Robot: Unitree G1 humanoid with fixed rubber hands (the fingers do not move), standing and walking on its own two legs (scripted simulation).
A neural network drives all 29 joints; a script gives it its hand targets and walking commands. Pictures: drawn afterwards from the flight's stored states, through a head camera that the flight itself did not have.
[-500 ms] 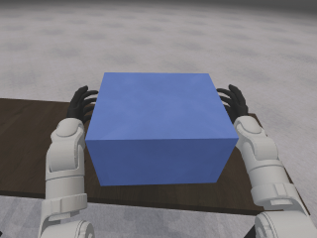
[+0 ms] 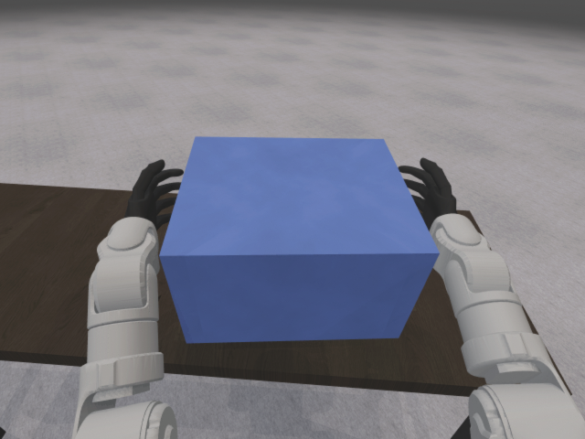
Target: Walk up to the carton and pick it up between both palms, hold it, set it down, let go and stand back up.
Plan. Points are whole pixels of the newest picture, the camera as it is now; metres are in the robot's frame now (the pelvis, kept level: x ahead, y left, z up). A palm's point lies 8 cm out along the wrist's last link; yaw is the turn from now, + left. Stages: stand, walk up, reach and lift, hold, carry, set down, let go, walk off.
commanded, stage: hold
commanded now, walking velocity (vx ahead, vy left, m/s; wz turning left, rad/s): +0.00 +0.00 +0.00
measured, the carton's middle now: (292, 233) +0.39 +0.01 +0.14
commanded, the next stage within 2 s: set down in 1.12 s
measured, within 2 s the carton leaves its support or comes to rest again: neither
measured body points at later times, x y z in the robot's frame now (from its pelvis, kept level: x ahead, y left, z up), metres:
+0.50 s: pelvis +0.01 +0.00 +0.00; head -0.04 +0.02 +0.45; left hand +0.36 +0.20 +0.19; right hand +0.37 -0.19 +0.18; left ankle +0.02 +0.12 -0.75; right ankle +0.01 -0.12 -0.75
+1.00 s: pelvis +0.00 +0.00 +0.00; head -0.05 +0.02 +0.45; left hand +0.38 +0.20 +0.19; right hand +0.38 -0.19 +0.19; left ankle +0.02 +0.12 -0.75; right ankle +0.01 -0.12 -0.75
